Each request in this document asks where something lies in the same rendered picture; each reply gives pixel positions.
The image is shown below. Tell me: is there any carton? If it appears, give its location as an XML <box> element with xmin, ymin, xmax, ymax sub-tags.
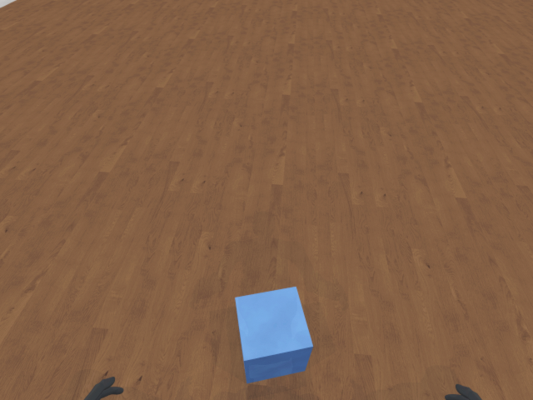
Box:
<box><xmin>235</xmin><ymin>287</ymin><xmax>313</xmax><ymax>383</ymax></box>

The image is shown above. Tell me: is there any left robot hand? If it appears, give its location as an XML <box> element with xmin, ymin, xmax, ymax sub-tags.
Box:
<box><xmin>84</xmin><ymin>377</ymin><xmax>124</xmax><ymax>400</ymax></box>

